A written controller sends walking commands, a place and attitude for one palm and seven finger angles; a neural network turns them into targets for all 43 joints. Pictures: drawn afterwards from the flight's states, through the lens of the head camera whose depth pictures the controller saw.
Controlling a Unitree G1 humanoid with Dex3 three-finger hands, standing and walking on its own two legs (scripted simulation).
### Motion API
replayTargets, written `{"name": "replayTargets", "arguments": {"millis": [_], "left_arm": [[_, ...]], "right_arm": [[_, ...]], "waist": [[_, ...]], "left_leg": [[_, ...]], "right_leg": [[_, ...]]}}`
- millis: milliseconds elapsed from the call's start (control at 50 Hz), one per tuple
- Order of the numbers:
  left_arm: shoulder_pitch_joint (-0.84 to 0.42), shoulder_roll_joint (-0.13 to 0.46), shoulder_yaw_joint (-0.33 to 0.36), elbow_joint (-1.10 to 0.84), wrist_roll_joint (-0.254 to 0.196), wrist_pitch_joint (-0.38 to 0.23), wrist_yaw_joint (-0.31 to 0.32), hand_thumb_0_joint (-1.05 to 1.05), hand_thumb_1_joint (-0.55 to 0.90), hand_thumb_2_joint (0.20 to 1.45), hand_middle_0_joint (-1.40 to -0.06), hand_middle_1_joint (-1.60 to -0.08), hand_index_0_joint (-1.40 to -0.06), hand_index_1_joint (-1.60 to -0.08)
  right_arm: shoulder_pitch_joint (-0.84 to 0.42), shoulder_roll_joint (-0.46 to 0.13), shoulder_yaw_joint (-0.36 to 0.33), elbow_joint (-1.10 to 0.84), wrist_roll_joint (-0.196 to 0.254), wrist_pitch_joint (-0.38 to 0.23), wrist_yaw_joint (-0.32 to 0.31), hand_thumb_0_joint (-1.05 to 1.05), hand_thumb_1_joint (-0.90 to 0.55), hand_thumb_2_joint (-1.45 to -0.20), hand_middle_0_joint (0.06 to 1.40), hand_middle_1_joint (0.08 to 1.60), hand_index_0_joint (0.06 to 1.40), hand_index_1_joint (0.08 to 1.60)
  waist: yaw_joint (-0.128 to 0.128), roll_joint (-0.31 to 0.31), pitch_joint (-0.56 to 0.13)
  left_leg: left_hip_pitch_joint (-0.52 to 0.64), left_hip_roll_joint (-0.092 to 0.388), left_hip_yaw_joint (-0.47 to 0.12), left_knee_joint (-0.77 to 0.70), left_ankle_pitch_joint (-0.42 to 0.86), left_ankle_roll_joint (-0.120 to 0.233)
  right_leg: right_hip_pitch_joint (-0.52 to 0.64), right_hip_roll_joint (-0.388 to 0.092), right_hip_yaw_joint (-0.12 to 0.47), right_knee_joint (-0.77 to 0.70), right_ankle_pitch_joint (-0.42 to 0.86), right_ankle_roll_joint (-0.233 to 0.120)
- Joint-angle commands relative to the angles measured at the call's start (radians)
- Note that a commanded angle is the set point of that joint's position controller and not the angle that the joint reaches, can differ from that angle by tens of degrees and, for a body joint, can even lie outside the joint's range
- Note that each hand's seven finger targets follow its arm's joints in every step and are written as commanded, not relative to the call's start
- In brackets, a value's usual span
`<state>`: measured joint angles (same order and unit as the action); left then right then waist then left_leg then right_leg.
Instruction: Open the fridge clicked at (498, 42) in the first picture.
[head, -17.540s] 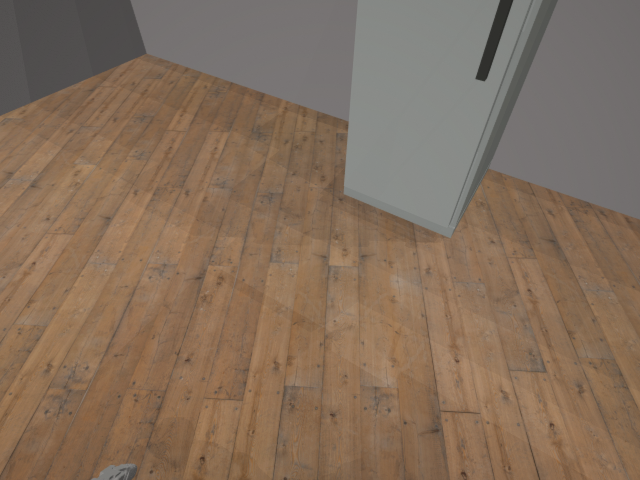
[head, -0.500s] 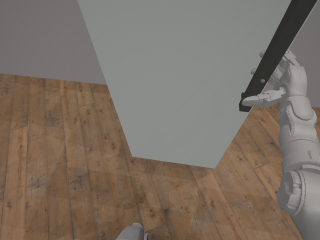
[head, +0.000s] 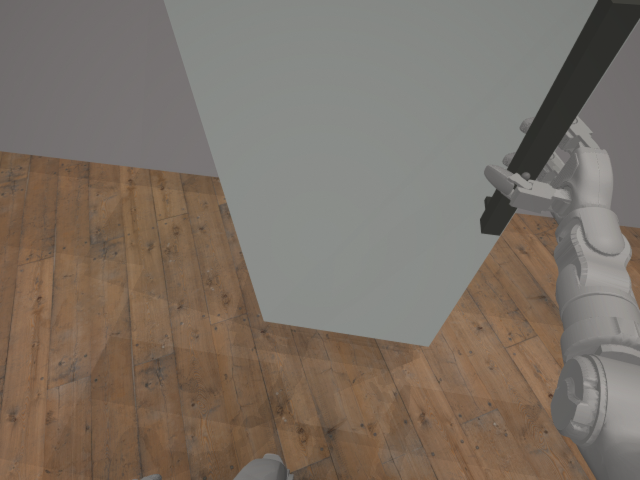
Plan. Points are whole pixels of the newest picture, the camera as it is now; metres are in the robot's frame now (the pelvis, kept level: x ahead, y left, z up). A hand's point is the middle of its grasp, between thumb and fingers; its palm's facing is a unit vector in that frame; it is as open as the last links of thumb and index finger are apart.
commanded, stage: grip the handle and tug to test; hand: right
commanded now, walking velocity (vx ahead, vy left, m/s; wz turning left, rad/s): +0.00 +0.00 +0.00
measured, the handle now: (535, 133) +0.53 -0.17 +0.16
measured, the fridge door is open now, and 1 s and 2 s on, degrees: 0 0 11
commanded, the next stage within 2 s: pull the door a little, standing still in 0.96 s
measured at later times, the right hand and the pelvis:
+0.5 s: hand (518, 181) +0.47 -0.16 +0.13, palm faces -0.02 +1.00 +0.01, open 6.6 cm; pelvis -0.01 +0.00 +0.00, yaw +0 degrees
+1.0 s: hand (516, 182) +0.47 -0.15 +0.13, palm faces -0.01 +1.00 +0.02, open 6.6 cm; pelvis +0.00 +0.00 +0.00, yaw +2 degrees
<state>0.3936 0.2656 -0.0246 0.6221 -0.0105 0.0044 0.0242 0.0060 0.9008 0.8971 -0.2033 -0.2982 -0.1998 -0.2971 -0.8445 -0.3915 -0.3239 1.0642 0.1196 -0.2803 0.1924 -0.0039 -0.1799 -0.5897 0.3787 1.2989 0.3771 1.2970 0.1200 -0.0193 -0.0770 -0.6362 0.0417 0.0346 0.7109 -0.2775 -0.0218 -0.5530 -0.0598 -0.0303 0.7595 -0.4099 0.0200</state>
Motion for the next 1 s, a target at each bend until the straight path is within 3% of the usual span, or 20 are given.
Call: {"name": "replayTargets", "arguments": {"millis": [0,40,80,120,180,240,320,360,440,480,540,600,640,700,740,800,860,880,940,980], "left_arm": [[0.081,0.159,0.062,-0.077,-0.006,-0.027,0.019,0.000,0.900,0.900,-0.200,-0.300,-0.200,-0.300],[0.085,0.159,0.062,-0.077,-0.005,-0.029,0.022,0.000,0.900,0.900,-0.200,-0.300,-0.200,-0.300],[0.080,0.155,0.063,-0.078,-0.004,-0.032,0.020,0.000,0.900,0.900,-0.200,-0.300,-0.200,-0.300],[0.081,0.157,0.064,-0.076,-0.004,-0.030,0.022,0.000,0.900,0.900,-0.200,-0.300,-0.200,-0.300],[0.067,0.155,0.059,-0.080,-0.008,-0.028,0.023,0.000,0.900,0.900,-0.200,-0.300,-0.200,-0.300],[0.071,0.159,0.058,-0.075,-0.005,-0.029,0.027,0.000,0.900,0.900,-0.200,-0.300,-0.200,-0.300],[0.069,0.154,0.060,-0.080,-0.003,-0.031,0.024,0.000,0.900,0.900,-0.200,-0.300,-0.200,-0.300],[0.065,0.149,0.058,-0.086,-0.003,-0.031,0.019,0.000,0.900,0.900,-0.200,-0.300,-0.200,-0.300],[0.067,0.163,0.057,-0.081,-0.005,-0.031,0.026,0.000,0.900,0.900,-0.200,-0.300,-0.200,-0.300],[0.060,0.163,0.053,-0.080,-0.008,-0.032,0.030,0.000,0.900,0.900,-0.200,-0.300,-0.200,-0.300],[0.067,0.162,0.054,-0.083,-0.006,-0.034,0.032,0.000,0.900,0.900,-0.200,-0.300,-0.200,-0.300],[0.062,0.157,0.056,-0.093,-0.005,-0.038,0.028,0.000,0.900,0.900,-0.200,-0.300,-0.200,-0.300],[0.067,0.161,0.056,-0.093,-0.006,-0.038,0.026,0.000,0.900,0.900,-0.200,-0.300,-0.200,-0.300],[0.058,0.159,0.060,-0.100,-0.008,-0.039,0.025,0.000,0.900,0.900,-0.200,-0.300,-0.200,-0.300],[0.062,0.165,0.063,-0.104,-0.007,-0.039,0.025,0.000,0.900,0.900,-0.200,-0.300,-0.200,-0.300],[0.048,0.159,0.062,-0.112,-0.011,-0.037,0.024,0.000,0.900,0.900,-0.200,-0.300,-0.200,-0.300],[0.047,0.159,0.066,-0.122,-0.012,-0.033,0.024,0.000,0.900,0.900,-0.200,-0.300,-0.200,-0.300],[0.040,0.155,0.066,-0.124,-0.012,-0.033,0.021,0.000,0.900,0.900,-0.200,-0.300,-0.200,-0.300],[0.036,0.160,0.068,-0.129,-0.013,-0.028,0.022,0.000,0.900,0.900,-0.200,-0.300,-0.200,-0.300],[0.028,0.158,0.068,-0.134,-0.015,-0.023,0.025,0.000,0.900,0.900,-0.200,-0.300,-0.200,-0.300]], "right_arm": [[-0.478,-0.241,-0.038,-0.208,0.017,-0.056,0.010,0.000,-0.620,-0.780,0.420,1.360,0.420,1.360],[-0.491,-0.248,-0.035,-0.223,0.017,-0.064,0.017,0.000,-0.713,-0.820,0.430,1.373,0.430,1.373],[-0.499,-0.235,-0.023,-0.259,0.018,-0.077,0.024,0.000,-0.807,-0.860,0.440,1.387,0.440,1.387],[-0.468,-0.251,-0.047,-0.248,0.027,-0.076,0.028,0.000,-0.900,-0.900,0.450,1.400,0.450,1.400],[-0.457,-0.252,-0.065,-0.233,0.044,-0.059,0.016,0.000,-0.900,-0.900,0.450,1.400,0.450,1.400],[-0.504,-0.275,-0.065,-0.229,0.026,-0.060,-0.004,0.000,-0.900,-0.900,0.450,1.400,0.450,1.400],[-0.499,-0.287,-0.064,-0.246,-0.002,-0.075,-0.014,0.000,-0.900,-0.900,0.450,1.400,0.450,1.400],[-0.479,-0.254,-0.044,-0.254,0.002,-0.083,-0.013,0.000,-0.900,-0.900,0.450,1.400,0.450,1.400],[-0.474,-0.307,-0.087,-0.205,0.015,-0.078,-0.012,0.000,-0.900,-0.900,0.450,1.400,0.450,1.400],[-0.516,-0.322,-0.083,-0.198,0.007,-0.079,-0.007,0.000,-0.900,-0.900,0.450,1.400,0.450,1.400],[-0.501,-0.337,-0.097,-0.205,0.003,-0.087,-0.004,0.000,-0.900,-0.900,0.450,1.400,0.450,1.400],[-0.441,-0.296,-0.085,-0.220,0.013,-0.089,0.001,0.000,-0.900,-0.900,0.450,1.400,0.450,1.400],[-0.431,-0.301,-0.089,-0.220,0.022,-0.088,0.000,0.000,-0.900,-0.900,0.450,1.400,0.450,1.400],[-0.419,-0.264,-0.062,-0.253,0.021,-0.083,-0.001,0.000,-0.900,-0.900,0.450,1.400,0.450,1.400],[-0.370,-0.287,-0.087,-0.267,0.028,-0.081,-0.001,0.000,-0.900,-0.900,0.450,1.400,0.450,1.400],[-0.347,-0.266,-0.072,-0.299,0.027,-0.070,0.000,0.000,-0.900,-0.900,0.450,1.400,0.450,1.400],[-0.278,-0.276,-0.089,-0.339,0.030,-0.063,-0.002,0.000,-0.900,-0.900,0.450,1.400,0.450,1.400],[-0.262,-0.243,-0.068,-0.352,0.033,-0.057,0.000,0.000,-0.900,-0.900,0.450,1.400,0.450,1.400],[-0.198,-0.275,-0.106,-0.367,0.044,-0.041,-0.002,0.000,-0.900,-0.900,0.450,1.400,0.450,1.400],[-0.200,-0.275,-0.103,-0.389,0.042,-0.028,0.000,0.000,-0.900,-0.900,0.450,1.400,0.450,1.400]], "waist": [[0.003,-0.005,-0.357],[0.007,0.005,-0.366],[0.001,-0.048,-0.407],[-0.008,-0.016,-0.406],[-0.012,-0.022,-0.379],[0.006,0.027,-0.335],[-0.007,-0.037,-0.373],[-0.012,-0.064,-0.396],[-0.003,0.038,-0.361],[0.002,0.010,-0.344],[-0.010,-0.013,-0.365],[-0.026,-0.038,-0.390],[-0.020,0.011,-0.375],[-0.023,-0.020,-0.377],[-0.034,0.027,-0.384],[-0.039,-0.021,-0.369],[-0.056,-0.004,-0.389],[-0.057,-0.026,-0.383],[-0.068,0.038,-0.366],[-0.065,0.015,-0.364]], "left_leg": [[0.317,-0.051,-0.006,-0.055,0.302,0.035],[0.325,-0.052,-0.008,-0.053,0.311,0.035],[0.323,-0.051,-0.009,-0.046,0.330,0.036],[0.331,-0.053,-0.003,-0.045,0.340,0.038],[0.337,-0.051,-0.006,-0.053,0.331,0.034],[0.318,-0.050,-0.005,-0.060,0.281,0.031],[0.310,-0.048,-0.008,-0.049,0.291,0.034],[0.316,-0.049,-0.007,-0.044,0.303,0.038],[0.339,-0.051,-0.013,-0.062,0.250,0.031],[0.329,-0.046,-0.021,-0.067,0.218,0.029],[0.327,-0.048,-0.017,-0.058,0.223,0.034],[0.328,-0.049,-0.011,-0.054,0.249,0.037],[0.343,-0.052,-0.011,-0.057,0.241,0.035],[0.331,-0.052,-0.009,-0.061,0.237,0.036],[0.363,-0.054,-0.010,-0.061,0.255,0.036],[0.357,-0.052,-0.012,-0.066,0.263,0.036],[0.394,-0.053,-0.010,-0.060,0.308,0.040],[0.395,-0.053,-0.011,-0.061,0.333,0.040],[0.432,-0.052,-0.012,-0.069,0.346,0.039],[0.439,-0.049,-0.017,-0.068,0.378,0.036]], "right_leg": [[0.042,0.059,0.002,-0.106,0.256,-0.036],[0.047,0.059,0.005,-0.101,0.271,-0.039],[0.079,0.061,0.004,-0.095,0.294,-0.036],[0.077,0.058,0.009,-0.097,0.307,-0.034],[0.053,0.061,0.002,-0.104,0.286,-0.033],[0.031,0.059,0.010,-0.109,0.243,-0.039],[0.055,0.061,0.009,-0.107,0.265,-0.034],[0.071,0.062,0.008,-0.104,0.280,-0.031],[0.015,0.058,0.008,-0.113,0.208,-0.036],[-0.001,0.060,0.008,-0.120,0.170,-0.036],[0.012,0.061,0.011,-0.116,0.192,-0.036],[0.036,0.060,0.006,-0.117,0.220,-0.031],[0.017,0.058,0.007,-0.118,0.210,-0.033],[0.036,0.057,0.002,-0.127,0.206,-0.031],[0.029,0.055,0.001,-0.126,0.224,-0.035],[0.037,0.056,-0.009,-0.133,0.223,-0.032],[0.045,0.053,-0.010,-0.138,0.268,-0.033],[0.057,0.055,-0.016,-0.137,0.287,-0.033],[0.038,0.053,-0.018,-0.142,0.290,-0.036],[0.042,0.054,-0.026,-0.144,0.305,-0.035]]}}
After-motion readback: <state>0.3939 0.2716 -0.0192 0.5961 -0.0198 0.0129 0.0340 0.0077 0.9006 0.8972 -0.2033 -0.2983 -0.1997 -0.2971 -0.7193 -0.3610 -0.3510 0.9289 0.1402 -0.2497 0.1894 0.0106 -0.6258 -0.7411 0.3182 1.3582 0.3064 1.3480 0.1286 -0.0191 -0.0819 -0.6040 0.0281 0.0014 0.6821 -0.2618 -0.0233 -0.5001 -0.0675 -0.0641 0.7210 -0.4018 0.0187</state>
